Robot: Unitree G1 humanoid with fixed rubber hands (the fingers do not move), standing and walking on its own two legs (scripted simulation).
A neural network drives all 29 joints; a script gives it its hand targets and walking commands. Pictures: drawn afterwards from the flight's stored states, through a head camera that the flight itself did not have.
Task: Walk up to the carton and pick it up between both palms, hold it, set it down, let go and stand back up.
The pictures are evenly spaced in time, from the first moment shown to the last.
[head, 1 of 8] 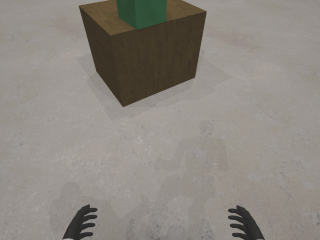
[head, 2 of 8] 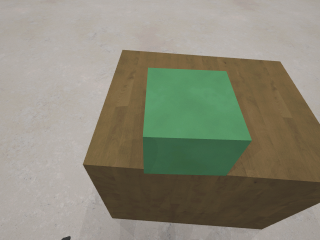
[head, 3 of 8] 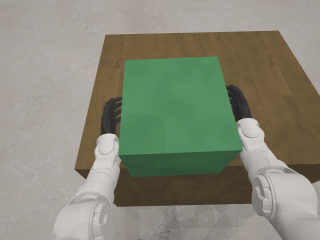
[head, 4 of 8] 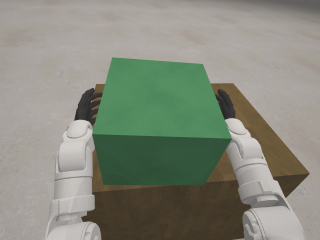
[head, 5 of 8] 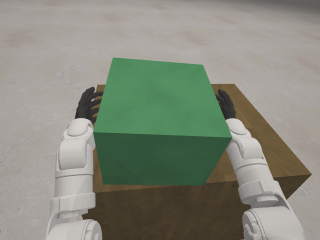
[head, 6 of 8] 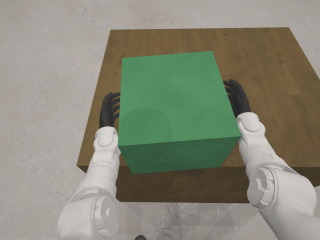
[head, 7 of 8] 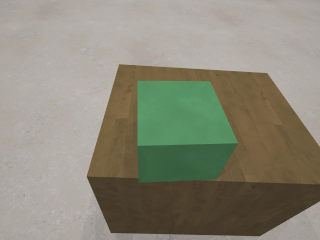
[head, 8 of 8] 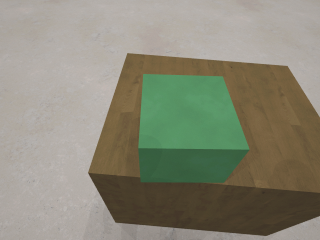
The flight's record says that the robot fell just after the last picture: no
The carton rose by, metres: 0.17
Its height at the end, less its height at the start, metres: +0.00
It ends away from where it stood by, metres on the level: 0.03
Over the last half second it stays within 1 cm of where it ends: yes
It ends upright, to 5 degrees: yes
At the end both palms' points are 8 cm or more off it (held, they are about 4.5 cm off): yes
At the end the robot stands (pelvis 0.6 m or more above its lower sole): yes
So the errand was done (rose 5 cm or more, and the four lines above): yes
